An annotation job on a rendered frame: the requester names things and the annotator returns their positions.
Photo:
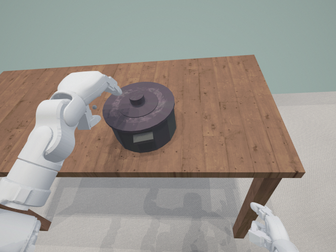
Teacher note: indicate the left robot forearm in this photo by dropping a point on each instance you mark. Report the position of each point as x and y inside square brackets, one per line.
[51, 141]

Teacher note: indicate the knob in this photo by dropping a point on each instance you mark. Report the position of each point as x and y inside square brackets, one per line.
[136, 98]

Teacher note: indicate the lid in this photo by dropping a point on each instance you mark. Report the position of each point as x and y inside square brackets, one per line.
[121, 115]

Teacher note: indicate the robot right hand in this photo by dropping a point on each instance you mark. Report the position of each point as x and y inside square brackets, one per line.
[265, 235]

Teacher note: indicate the left robot upper arm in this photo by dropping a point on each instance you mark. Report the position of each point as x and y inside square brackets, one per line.
[18, 232]

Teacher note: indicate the table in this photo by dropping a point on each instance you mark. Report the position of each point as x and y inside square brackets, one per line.
[227, 126]

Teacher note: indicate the right robot forearm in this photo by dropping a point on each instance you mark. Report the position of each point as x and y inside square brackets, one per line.
[283, 245]

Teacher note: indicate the pot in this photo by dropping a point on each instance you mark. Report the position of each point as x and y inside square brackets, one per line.
[150, 140]

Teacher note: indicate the robot left hand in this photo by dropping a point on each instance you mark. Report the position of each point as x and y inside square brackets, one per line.
[89, 85]

